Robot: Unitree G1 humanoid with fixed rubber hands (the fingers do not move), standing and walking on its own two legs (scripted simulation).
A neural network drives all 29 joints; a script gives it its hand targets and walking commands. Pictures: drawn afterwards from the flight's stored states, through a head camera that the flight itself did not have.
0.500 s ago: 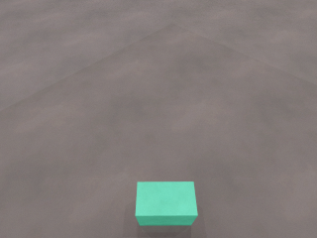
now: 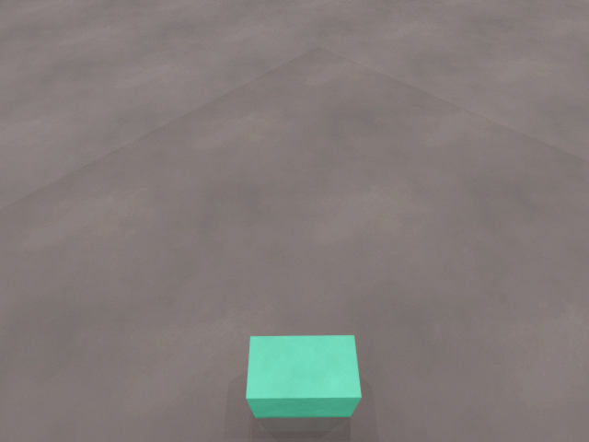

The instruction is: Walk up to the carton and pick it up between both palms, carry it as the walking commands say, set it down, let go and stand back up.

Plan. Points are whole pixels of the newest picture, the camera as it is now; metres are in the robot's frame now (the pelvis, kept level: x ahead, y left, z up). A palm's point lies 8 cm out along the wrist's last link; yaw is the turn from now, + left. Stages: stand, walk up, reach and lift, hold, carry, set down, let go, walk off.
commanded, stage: walk up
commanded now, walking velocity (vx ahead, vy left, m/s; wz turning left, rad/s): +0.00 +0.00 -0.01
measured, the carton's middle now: (302, 378) +0.36 -0.01 -0.65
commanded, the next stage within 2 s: stand in 0.04 s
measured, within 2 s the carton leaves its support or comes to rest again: neither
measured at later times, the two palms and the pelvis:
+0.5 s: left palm (145, 436) +0.15 +0.24 -0.13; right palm (465, 420) +0.16 -0.23 -0.12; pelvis -0.03 +0.00 -0.02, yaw +0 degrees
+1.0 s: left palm (165, 436) +0.16 +0.22 -0.18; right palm (444, 423) +0.16 -0.22 -0.18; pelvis -0.08 +0.01 -0.08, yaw -1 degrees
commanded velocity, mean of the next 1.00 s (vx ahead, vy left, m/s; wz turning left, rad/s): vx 0.00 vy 0.00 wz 0.00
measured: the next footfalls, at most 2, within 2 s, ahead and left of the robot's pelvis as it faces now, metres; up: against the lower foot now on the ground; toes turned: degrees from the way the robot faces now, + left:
none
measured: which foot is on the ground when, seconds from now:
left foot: down 0.00-1.00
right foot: down 0.00-1.00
